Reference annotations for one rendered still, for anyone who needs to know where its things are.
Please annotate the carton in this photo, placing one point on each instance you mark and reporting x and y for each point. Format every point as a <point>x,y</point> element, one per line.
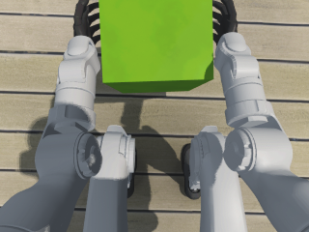
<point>151,46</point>

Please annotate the robot right hand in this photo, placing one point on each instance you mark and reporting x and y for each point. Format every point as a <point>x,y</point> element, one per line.
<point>227,19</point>

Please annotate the robot left foot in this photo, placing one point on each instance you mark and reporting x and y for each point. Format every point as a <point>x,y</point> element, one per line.
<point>130,190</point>

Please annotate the left robot forearm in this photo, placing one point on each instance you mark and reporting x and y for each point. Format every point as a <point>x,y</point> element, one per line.
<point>75,91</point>

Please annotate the robot left hand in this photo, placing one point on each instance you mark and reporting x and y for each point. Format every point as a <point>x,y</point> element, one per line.
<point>82,21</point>

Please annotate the robot left upper arm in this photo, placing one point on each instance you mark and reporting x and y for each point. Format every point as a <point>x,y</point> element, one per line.
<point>65,162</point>

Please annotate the right robot forearm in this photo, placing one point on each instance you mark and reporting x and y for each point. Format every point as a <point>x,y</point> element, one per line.
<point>243,89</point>

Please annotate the robot right upper arm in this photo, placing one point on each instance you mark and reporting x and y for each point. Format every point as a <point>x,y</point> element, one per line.
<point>262,157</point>

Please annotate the robot left thigh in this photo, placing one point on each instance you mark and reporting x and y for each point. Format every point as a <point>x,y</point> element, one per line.
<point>106,208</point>

